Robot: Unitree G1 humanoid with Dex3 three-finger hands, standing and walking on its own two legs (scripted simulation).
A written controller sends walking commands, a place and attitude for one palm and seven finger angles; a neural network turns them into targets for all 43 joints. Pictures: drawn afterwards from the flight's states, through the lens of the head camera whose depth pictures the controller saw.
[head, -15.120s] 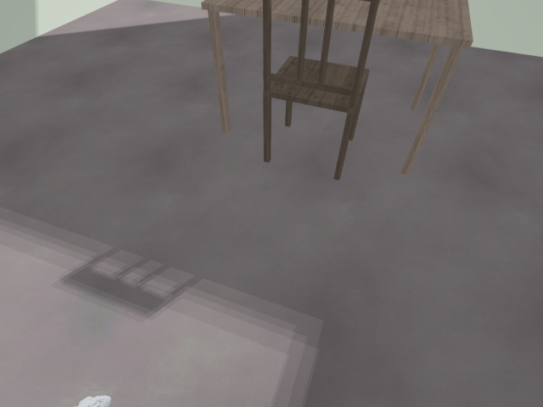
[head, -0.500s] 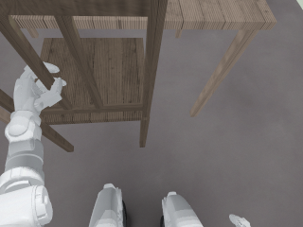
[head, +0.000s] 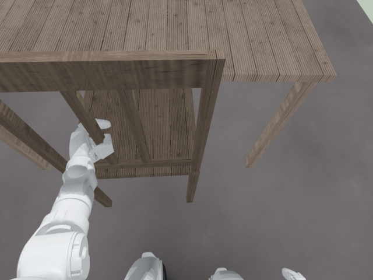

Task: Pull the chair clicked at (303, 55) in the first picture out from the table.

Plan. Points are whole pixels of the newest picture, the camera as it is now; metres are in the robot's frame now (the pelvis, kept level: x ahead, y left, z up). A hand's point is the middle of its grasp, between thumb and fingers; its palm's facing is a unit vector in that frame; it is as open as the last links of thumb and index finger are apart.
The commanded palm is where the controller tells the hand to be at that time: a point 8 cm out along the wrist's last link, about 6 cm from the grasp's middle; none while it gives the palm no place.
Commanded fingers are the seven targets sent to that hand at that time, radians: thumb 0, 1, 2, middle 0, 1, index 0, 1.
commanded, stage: step backward, pulling the chair out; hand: left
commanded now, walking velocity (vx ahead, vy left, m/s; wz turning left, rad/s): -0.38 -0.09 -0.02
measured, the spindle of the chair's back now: (96, 134) +0.44 +0.21 -0.03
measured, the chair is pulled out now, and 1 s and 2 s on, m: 0.02 0.15 0.20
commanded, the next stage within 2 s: none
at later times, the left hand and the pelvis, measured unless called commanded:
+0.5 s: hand (130, 179) +0.33 +0.12 -0.03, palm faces +0.05 -0.98 -0.18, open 5.3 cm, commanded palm +0.32 +0.17 -0.03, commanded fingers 0.00 0.90 0.90 -0.50 -1.45 -0.50 -1.45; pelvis -0.06 -0.02 +0.03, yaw -2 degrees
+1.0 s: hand (136, 203) +0.28 +0.10 -0.03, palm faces +0.00 -0.98 -0.21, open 5.3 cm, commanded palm +0.29 +0.15 -0.03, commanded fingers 0.00 0.90 0.90 -0.50 -1.45 -0.50 -1.45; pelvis -0.09 -0.02 +0.02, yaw -3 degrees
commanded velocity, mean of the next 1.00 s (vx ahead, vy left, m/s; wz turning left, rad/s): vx -0.38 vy -0.01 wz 0.04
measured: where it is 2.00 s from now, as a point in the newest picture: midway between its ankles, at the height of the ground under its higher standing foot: outside the picture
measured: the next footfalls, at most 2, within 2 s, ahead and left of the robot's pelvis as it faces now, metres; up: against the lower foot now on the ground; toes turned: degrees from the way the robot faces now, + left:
left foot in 1.60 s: -0.09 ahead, +0.13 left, +0.00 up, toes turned -1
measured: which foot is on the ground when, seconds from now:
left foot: down 0.00-1.00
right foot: down 0.00-1.00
